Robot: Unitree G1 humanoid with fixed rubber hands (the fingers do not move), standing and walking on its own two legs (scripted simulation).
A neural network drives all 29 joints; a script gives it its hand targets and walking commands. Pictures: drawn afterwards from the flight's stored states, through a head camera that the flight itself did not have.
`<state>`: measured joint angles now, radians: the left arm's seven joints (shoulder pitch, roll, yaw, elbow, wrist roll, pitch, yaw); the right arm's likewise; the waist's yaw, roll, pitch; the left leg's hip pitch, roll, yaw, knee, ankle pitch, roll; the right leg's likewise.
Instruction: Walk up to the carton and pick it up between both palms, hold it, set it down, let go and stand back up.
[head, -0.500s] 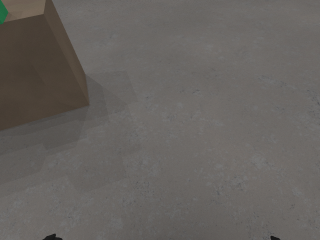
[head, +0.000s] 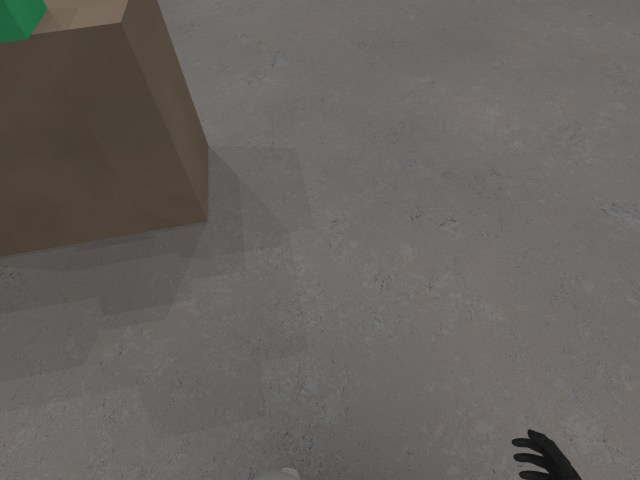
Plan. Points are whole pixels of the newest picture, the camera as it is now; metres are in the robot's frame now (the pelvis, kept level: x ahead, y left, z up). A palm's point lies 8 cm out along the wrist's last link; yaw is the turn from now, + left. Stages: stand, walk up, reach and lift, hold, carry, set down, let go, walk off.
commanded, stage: walk up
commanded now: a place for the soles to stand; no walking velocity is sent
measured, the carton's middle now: out of the picture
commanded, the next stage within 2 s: none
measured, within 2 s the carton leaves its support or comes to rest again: neither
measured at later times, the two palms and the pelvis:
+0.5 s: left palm (54, 398) +0.24 +0.38 -0.06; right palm (452, 312) +0.40 -0.19 -0.10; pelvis +0.19 +0.07 -0.01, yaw +8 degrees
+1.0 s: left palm out of the picture +0.27 +0.49 -0.06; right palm (385, 281) +0.46 -0.08 -0.10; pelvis +0.25 +0.17 -0.01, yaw +18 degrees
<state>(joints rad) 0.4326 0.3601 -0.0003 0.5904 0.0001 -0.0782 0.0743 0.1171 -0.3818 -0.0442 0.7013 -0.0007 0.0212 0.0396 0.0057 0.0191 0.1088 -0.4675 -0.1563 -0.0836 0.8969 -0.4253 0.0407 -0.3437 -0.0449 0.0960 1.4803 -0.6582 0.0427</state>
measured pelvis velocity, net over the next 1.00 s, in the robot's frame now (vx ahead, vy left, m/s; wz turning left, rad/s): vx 0.25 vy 0.17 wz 0.32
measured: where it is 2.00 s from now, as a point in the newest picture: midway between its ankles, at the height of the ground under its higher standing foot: (229, 409)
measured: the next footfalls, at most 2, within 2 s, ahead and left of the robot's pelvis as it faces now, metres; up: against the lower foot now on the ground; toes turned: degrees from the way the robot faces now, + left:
right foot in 0.12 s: +0.12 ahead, -0.13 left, +0.00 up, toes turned +5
left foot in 0.44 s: +0.32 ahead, +0.20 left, +0.00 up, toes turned +3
